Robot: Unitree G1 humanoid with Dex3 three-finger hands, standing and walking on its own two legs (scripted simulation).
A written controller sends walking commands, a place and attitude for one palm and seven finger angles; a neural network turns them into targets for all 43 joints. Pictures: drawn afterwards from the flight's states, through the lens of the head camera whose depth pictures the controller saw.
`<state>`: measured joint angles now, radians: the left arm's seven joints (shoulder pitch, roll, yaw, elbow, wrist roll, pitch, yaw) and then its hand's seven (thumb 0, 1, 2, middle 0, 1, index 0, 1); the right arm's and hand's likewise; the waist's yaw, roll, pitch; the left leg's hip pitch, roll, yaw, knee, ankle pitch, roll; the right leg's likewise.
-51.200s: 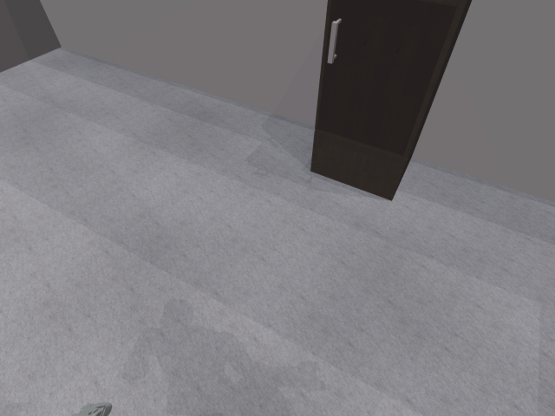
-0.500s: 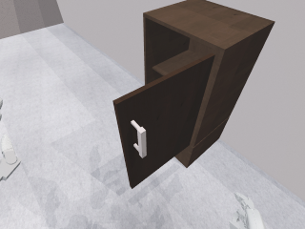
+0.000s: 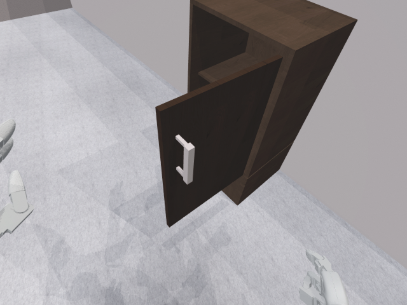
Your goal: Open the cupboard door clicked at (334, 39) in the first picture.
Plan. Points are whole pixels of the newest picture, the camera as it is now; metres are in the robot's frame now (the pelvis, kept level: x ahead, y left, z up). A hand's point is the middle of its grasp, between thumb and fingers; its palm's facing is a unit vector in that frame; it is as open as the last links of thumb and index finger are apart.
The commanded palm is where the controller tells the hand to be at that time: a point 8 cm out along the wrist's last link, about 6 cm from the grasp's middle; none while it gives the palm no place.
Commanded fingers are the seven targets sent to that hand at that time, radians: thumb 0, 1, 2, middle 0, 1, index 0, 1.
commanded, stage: step back with the hand held close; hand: left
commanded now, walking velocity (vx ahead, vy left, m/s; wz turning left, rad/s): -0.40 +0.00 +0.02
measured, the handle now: (184, 160) +0.47 +0.07 -0.04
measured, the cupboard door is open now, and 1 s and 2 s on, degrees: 88 88 88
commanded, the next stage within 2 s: stop stepping back and stand still in 0.18 s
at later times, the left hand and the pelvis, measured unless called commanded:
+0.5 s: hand out of the picture +0.08 +0.22 +0.17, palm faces +0.33 -0.81 -0.49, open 7.4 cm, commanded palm +0.02 +0.27 +0.18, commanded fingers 0.00 0.90 0.90 -0.20 -0.30 -0.20 -0.30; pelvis -0.13 -0.03 +0.01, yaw -3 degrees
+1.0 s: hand out of the picture +0.03 +0.25 +0.16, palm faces +0.45 -0.80 -0.39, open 7.4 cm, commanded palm -0.02 +0.28 +0.18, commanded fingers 0.00 0.90 0.90 -0.20 -0.30 -0.20 -0.30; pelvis -0.17 -0.01 -0.01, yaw -2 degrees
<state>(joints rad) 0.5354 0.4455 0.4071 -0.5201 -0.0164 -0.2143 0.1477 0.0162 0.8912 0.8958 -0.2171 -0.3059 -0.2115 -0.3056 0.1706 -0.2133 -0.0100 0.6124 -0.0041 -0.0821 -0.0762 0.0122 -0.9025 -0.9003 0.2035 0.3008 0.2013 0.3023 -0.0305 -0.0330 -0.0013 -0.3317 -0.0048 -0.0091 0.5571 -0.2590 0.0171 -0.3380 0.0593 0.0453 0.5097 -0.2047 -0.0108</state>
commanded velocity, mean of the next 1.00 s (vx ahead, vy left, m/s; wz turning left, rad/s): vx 0.03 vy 0.03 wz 0.01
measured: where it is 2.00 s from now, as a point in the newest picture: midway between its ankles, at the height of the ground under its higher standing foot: outside the picture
